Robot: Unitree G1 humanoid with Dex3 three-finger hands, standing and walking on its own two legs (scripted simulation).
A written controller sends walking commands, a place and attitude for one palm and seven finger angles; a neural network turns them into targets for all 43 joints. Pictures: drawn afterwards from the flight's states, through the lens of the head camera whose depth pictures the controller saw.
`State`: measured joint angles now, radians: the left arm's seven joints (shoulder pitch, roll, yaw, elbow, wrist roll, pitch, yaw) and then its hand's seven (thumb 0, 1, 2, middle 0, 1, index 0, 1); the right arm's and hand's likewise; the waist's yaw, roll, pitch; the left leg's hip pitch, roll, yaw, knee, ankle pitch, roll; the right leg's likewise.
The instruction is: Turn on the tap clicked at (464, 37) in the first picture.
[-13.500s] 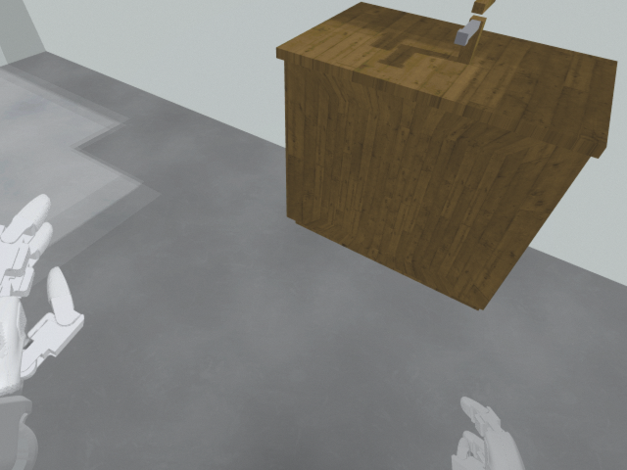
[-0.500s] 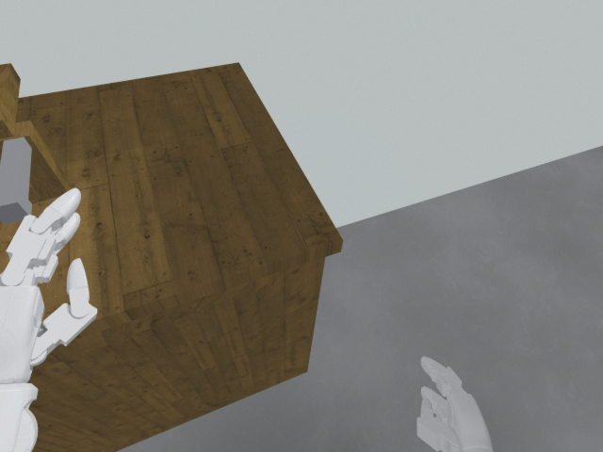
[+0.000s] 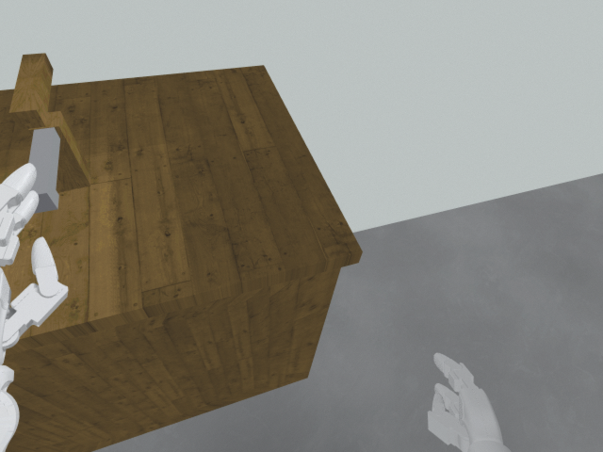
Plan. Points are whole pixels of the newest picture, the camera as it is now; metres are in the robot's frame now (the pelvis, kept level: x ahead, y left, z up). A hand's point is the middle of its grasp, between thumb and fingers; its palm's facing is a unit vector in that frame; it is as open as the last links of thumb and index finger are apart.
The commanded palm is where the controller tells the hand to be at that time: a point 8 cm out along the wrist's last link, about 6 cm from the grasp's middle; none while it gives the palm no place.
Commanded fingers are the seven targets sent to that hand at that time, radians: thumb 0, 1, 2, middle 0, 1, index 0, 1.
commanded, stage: look again from close up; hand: left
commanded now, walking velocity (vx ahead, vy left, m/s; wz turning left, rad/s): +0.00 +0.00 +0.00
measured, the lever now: (39, 196) +0.35 +0.34 +0.14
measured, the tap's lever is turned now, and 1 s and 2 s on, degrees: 0 0 0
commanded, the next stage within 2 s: come to a stop and stand still in 0.28 s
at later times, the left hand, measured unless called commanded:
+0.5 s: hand (52, 303) +0.21 +0.25 +0.16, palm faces +0.40 -0.84 -0.37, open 7.4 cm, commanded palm +0.15 +0.28 +0.18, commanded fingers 0.00 0.90 0.90 -0.20 -0.30 -0.20 -0.30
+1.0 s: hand (45, 297) +0.22 +0.27 +0.15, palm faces +0.46 -0.79 -0.40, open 7.4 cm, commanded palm +0.15 +0.28 +0.18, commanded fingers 0.00 0.90 0.90 -0.20 -0.30 -0.20 -0.30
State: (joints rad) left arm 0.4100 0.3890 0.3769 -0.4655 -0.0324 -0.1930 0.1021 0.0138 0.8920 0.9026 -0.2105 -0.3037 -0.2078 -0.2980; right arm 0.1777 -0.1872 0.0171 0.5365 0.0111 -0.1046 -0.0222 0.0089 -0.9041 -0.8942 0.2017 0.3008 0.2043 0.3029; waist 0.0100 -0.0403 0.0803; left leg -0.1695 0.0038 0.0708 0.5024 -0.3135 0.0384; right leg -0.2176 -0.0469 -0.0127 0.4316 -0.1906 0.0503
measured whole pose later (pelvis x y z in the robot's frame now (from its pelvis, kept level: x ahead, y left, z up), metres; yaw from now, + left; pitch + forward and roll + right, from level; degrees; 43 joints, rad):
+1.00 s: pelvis +0.01 -0.02 +0.00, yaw +5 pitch +2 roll -1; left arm 0.37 0.43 0.37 -0.41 -0.08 -0.26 0.12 0.02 0.89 0.90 -0.21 -0.30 -0.21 -0.30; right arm 0.20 -0.26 0.00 0.60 0.01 -0.18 0.00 0.01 -0.91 -0.89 0.20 0.30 0.20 0.30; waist 0.05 -0.02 0.10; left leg -0.24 -0.01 -0.01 0.53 -0.32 0.02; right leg -0.27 -0.05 -0.06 0.49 -0.25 0.03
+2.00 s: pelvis -0.01 +0.01 +0.00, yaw +2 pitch -2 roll -1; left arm 0.43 0.35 0.35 -0.48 -0.04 -0.20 0.11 0.01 0.89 0.90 -0.21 -0.30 -0.21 -0.30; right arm 0.19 -0.21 0.02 0.58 0.00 -0.11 -0.03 0.01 -0.90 -0.89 0.20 0.30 0.21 0.30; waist 0.02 -0.01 0.08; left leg -0.17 -0.01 0.05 0.48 -0.28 0.05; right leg -0.20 -0.05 -0.01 0.38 -0.15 0.06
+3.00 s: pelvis +0.00 -0.06 -0.01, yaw +6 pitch +0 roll +0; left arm 0.33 0.38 0.39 -0.43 -0.21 0.09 0.08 0.01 0.89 0.90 -0.21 -0.30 -0.21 -0.30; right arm 0.17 -0.24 0.00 0.68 0.05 -0.16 -0.08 0.01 -0.91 -0.89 0.20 0.30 0.20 0.30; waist 0.06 0.05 -0.05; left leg -0.27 0.03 -0.04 0.62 -0.35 -0.04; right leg -0.32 0.01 -0.06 0.63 -0.32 -0.03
